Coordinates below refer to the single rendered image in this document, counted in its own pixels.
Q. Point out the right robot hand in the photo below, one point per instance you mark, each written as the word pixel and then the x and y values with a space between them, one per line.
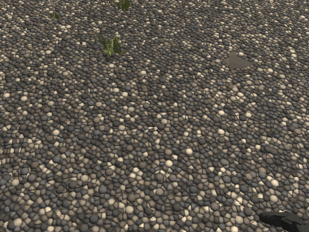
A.
pixel 288 221

